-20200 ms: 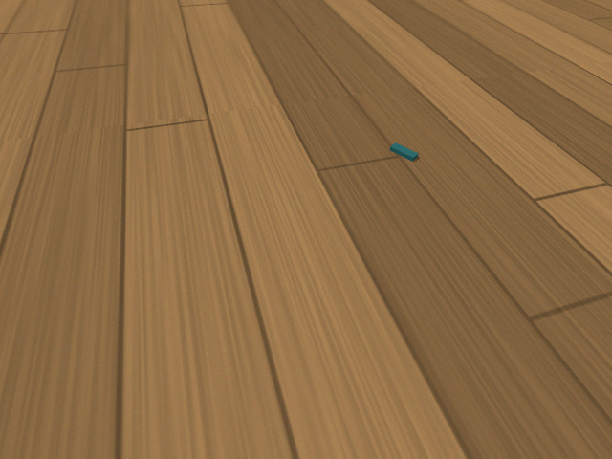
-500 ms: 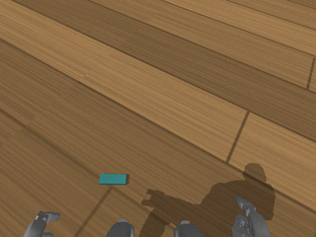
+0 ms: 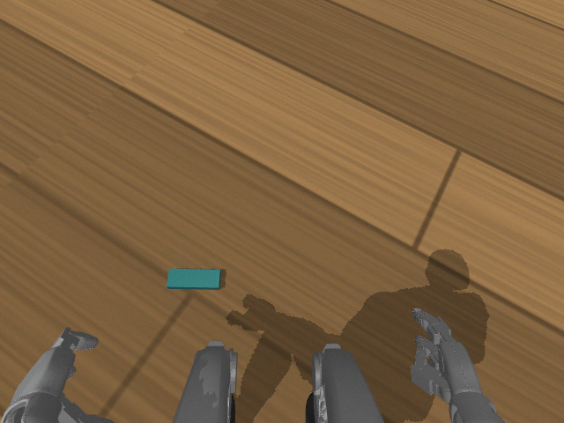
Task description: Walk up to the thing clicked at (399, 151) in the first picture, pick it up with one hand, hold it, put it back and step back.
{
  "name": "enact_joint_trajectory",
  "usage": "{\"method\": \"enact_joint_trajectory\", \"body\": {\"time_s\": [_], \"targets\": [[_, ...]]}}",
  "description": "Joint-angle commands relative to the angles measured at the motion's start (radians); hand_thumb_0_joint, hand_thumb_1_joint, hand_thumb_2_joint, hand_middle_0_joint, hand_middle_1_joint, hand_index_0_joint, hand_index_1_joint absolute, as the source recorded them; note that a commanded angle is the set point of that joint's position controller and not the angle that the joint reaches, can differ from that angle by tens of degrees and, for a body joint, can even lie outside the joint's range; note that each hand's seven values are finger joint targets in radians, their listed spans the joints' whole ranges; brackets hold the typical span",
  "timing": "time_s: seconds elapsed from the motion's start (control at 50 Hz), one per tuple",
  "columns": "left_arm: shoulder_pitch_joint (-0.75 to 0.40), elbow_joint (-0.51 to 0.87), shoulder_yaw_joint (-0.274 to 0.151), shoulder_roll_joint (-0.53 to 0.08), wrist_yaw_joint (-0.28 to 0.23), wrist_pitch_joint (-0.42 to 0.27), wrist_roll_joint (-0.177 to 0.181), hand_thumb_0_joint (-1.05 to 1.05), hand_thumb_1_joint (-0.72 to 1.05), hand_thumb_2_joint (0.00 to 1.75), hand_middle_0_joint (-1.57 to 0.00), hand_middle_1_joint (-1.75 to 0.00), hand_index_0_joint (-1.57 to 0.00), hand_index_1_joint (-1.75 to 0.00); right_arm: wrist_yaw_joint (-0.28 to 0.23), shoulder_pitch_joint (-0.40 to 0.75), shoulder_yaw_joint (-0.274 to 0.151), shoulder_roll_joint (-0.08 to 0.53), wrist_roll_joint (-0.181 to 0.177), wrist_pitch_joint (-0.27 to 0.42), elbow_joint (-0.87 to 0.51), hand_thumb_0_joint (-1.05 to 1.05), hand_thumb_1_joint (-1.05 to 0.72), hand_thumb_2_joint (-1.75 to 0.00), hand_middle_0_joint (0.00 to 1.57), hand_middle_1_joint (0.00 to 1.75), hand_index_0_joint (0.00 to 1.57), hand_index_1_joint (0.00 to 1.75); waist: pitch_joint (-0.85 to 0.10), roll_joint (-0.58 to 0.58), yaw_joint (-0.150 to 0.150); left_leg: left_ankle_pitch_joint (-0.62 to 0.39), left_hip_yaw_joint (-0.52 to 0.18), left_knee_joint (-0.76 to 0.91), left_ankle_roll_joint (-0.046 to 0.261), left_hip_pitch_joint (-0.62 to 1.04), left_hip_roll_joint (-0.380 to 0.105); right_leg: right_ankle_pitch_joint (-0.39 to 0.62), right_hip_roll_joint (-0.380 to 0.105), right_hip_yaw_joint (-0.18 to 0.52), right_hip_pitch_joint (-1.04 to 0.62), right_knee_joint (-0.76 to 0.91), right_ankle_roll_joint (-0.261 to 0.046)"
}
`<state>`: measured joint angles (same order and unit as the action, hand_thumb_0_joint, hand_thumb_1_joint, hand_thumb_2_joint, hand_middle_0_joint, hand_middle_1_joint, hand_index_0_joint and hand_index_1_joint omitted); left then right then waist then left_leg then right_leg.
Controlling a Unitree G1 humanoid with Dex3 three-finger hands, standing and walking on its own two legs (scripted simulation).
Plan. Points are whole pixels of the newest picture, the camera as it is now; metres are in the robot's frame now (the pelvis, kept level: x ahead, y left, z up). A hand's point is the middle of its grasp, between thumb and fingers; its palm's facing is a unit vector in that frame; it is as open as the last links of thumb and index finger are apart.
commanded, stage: rise first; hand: left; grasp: from above
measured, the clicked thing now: (194, 279) +0.47 +0.23 -0.59
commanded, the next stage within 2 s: none
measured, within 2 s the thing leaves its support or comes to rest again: neither
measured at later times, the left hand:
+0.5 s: hand (129, 323) +0.30 +0.30 -0.33, palm faces -0.49 -0.23 -0.84, open 13.9 cm
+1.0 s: hand (144, 300) +0.37 +0.31 -0.42, palm faces -0.48 +0.00 -0.88, open 14.0 cm
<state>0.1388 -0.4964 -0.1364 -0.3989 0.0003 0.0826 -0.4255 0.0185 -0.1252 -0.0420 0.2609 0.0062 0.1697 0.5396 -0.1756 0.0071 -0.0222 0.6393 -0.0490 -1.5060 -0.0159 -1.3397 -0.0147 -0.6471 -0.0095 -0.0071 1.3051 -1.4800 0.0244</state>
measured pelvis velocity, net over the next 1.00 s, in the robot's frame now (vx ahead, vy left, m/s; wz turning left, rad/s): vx -0.07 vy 0.01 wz -0.10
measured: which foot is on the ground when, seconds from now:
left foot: down 0.00-1.00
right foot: down 0.00-1.00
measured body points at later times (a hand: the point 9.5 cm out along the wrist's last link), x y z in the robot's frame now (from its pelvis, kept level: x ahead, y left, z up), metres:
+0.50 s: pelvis -0.07 +0.00 -0.20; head +0.14 +0.02 +0.19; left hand +0.32 +0.31 -0.28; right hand +0.04 -0.28 -0.34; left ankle +0.03 +0.12 -0.57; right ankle +0.02 -0.14 -0.57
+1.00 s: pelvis -0.07 +0.01 -0.26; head +0.16 +0.06 +0.13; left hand +0.39 +0.31 -0.37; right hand +0.00 -0.28 -0.37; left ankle +0.03 +0.12 -0.57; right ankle +0.02 -0.13 -0.57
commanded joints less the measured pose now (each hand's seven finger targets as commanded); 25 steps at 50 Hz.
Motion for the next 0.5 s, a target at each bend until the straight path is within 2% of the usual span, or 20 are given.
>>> {"method": "enact_joint_trajectory", "body": {"time_s": [0.0, 0.04, 0.06, 0.1, 0.14, 0.16, 0.24, 0.26, 0.28, 0.3, 0.36, 0.38, 0.42, 0.44, 0.46, 0.48], "targets": [[-0.165, 0.054, -0.057, -0.221, -0.028, -0.135, -0.103, 0.0, -0.58, 0.99, -0.11, -1.02, -0.1, -1.04, -0.005, -0.019, -0.077, 0.166, -0.007, 0.053, -0.067, 0.0, -0.93, -0.91, 0.2, 0.3, 0.2, 0.3, -0.383, 0.078, -0.015, -0.296, 0.015, 0.033, 0.028, 0.151, 0.019, 0.273, 0.027, -0.011, -0.006, 0.014, -0.047], [-0.242, 0.014, -0.082, -0.274, -0.047, -0.182, -0.146, 0.0, -0.6, 1.0, -0.11, -1.02, -0.1, -1.04, 0.0, -0.015, -0.078, 0.176, -0.005, 0.054, -0.048, 0.0, -0.94, -0.91, 0.2, 0.3, 0.2, 0.3, -0.412, 0.072, -0.014, -0.27, 0.019, -0.031, 0.031, 0.069, 0.022, 0.261, 0.028, -0.011, 0.046, -0.038, -0.046], [-0.27, 0.005, -0.114, -0.323, -0.059, -0.203, -0.167, 0.0, -0.6, 1.0, -0.12, -1.03, -0.1, -1.04, 0.002, -0.018, -0.078, 0.179, -0.006, 0.052, -0.037, 0.0, -0.94, -0.91, 0.2, 0.3, 0.2, 0.3, -0.447, 0.077, 0.006, -0.286, 0.024, -0.061, 0.033, 0.052, 0.023, 0.274, 0.028, -0.009, 0.057, -0.066, -0.046], [-0.287, -0.046, -0.119, -0.34, -0.075, -0.23, -0.217, 0.0, -0.58, 0.99, -0.13, -1.01, -0.12, -1.02, 0.007, -0.018, -0.083, 0.188, -0.005, 0.043, -0.023, 0.0, -0.94, -0.91, 0.2, 0.3, 0.2, 0.3, -0.5, 0.085, 0.019, -0.313, 0.026, -0.115, 0.032, 0.024, 0.024, 0.286, 0.03, -0.012, 0.105, -0.123, -0.048], [-0.361, -0.077, -0.115, -0.362, -0.088, -0.247, -0.257, 0.0, -0.57, 0.99, -0.12, -1.04, -0.11, -1.04, 0.013, -0.032, -0.087, 0.196, -0.003, 0.032, 0.001, 0.0, -0.93, -0.91, 0.2, 0.3, 0.2, 0.3, -0.532, 0.095, 0.022, -0.336, 0.027, -0.162, 0.03, 0.008, 0.02, 0.295, 0.028, -0.02, 0.146, -0.164, -0.049], [-0.398, -0.108, -0.101, -0.348, -0.092, -0.256, -0.276, 0.0, -0.58, 1.0, -0.12, -1.03, -0.11, -1.04, 0.015, -0.032, -0.091, 0.197, -0.001, 0.027, 0.01, 0.0, -0.94, -0.91, 0.2, 0.3, 0.2, 0.3, -0.541, 0.087, 0.012, -0.311, 0.026, -0.183, 0.03, -0.024, 0.021, 0.276, 0.029, -0.024, 0.171, -0.181, -0.049], [-0.603, -0.192, -0.115, -0.439, -0.108, -0.295, -0.365, 0.0, -0.59, 1.0, -0.14, -1.02, -0.13, -1.03, 0.025, -0.065, -0.094, 0.206, 0.006, 0.006, 0.052, 0.0, -0.95, -0.92, 0.2, 0.3, 0.2, 0.3, -0.595, 0.061, 0.009, -0.244, 0.03, -0.28, 0.037, -0.121, 0.019, 0.224, 0.032, -0.036, 0.235, -0.243, -0.046], [-0.643, -0.225, -0.128, -0.481, -0.114, -0.308, -0.388, 0.0, -0.57, 1.0, -0.14, -1.01, -0.13, -1.02, 0.026, -0.067, -0.093, 0.207, 0.01, 0.001, 0.058, 0.0, -0.95, -0.91, 0.2, 0.3, 0.2, 0.3, -0.586, 0.036, 0.007, -0.196, 0.038, -0.311, 0.041, -0.19, 0.022, 0.196, 0.033, -0.032, 0.23, -0.248, -0.042], [-0.696, -0.245, -0.119, -0.482, -0.119, -0.32, -0.412, 0.0, -0.58, 1.0, -0.15, -1.01, -0.14, -1.02, 0.028, -0.074, -0.091, 0.206, 0.013, -0.004, 0.068, 0.0, -0.96, -0.92, 0.2, 0.3, 0.2, 0.3, -0.584, 0.021, -0.004, -0.169, 0.043, -0.334, 0.045, -0.229, 0.023, 0.177, 0.033, -0.031, 0.237, -0.257, -0.04], [-0.718, -0.276, -0.126, -0.509, -0.124, -0.331, -0.431, 0.0, -0.55, 0.98, -0.16, -0.99, -0.15, -1.0, 0.029, -0.079, -0.089, 0.207, 0.014, -0.009, 0.074, 0.0, -0.94, -0.91, 0.2, 0.3, 0.2, 0.3, -0.586, 0.004, 0.002, -0.138, 0.047, -0.347, 0.047, -0.266, 0.026, 0.144, 0.032, -0.033, 0.235, -0.264, -0.038], [-0.817, -0.309, -0.097, -0.507, -0.134, -0.363, -0.48, 0.0, -0.54, 0.99, -0.14, -0.99, -0.13, -1.0, 0.035, -0.096, -0.088, 0.213, 0.02, -0.022, 0.087, 0.0, -0.92, -0.91, 0.2, 0.3, 0.2, 0.3, -0.612, 0.035, -0.011, -0.083, 0.043, -0.379, 0.045, -0.283, 0.026, 0.082, 0.034, -0.049, 0.3, -0.304, -0.04], [-0.825, -0.336, -0.103, -0.526, -0.139, -0.37, -0.499, 0.0, -0.55, 1.0, -0.15, -0.98, -0.14, -0.99, 0.035, -0.102, -0.087, 0.216, 0.023, -0.028, 0.097, 0.0, -0.93, -0.91, 0.2, 0.3, 0.2, 0.3, -0.617, 0.036, -0.007, -0.085, 0.046, -0.396, 0.047, -0.286, 0.025, 0.081, 0.035, -0.05, 0.303, -0.312, -0.04], [-0.888, -0.359, -0.094, -0.547, -0.153, -0.387, -0.531, 0.0, -0.55, 1.01, -0.13, -0.98, -0.12, -1.0, 0.04, -0.109, -0.081, 0.219, 0.028, -0.038, 0.107, 0.0, -0.92, -0.91, 0.2, 0.3, 0.2, 0.3, -0.592, 0.054, -0.023, -0.046, 0.04, -0.412, 0.046, -0.33, 0.028, 0.041, 0.039, -0.062, 0.348, -0.343, -0.042], [-0.914, -0.374, -0.11, -0.582, -0.164, -0.395, -0.546, 0.0, -0.52, 1.02, -0.1, -0.98, -0.09, -0.99, 0.041, -0.104, -0.079, 0.223, 0.03, -0.045, 0.108, 0.0, -0.88, -0.9, 0.2, 0.3, 0.2, 0.3, -0.584, 0.065, -0.019, -0.013, 0.031, -0.412, 0.045, -0.335, 0.028, 0.003, 0.042, -0.07, 0.389, -0.361, -0.046], [-0.929, -0.391, -0.107, -0.587, -0.174, -0.403, -0.566, 0.0, -0.55, 1.04, -0.09, -0.98, -0.08, -1.0, 0.044, -0.107, -0.077, 0.222, 0.034, -0.053, 0.113, 0.0, -0.89, -0.9, 0.2, 0.3, 0.2, 0.3, -0.572, 0.091, -0.015, 0.001, 0.03, -0.416, 0.043, -0.335, 0.027, -0.006, 0.042, -0.077, 0.415, -0.378, -0.049], [-0.94, -0.422, -0.092, -0.576, -0.184, -0.41, -0.581, 0.0, -0.54, 1.05, -0.06, -0.99, -0.05, -1.0, 0.046, -0.102, -0.076, 0.225, 0.037, -0.061, 0.114, 0.0, -0.87, -0.89, 0.2, 0.3, 0.2, 0.3, -0.55, 0.094, -0.028, 0.038, 0.022, -0.423, 0.045, -0.356, 0.028, -0.04, 0.045, -0.082, 0.453, -0.39, -0.051]]}}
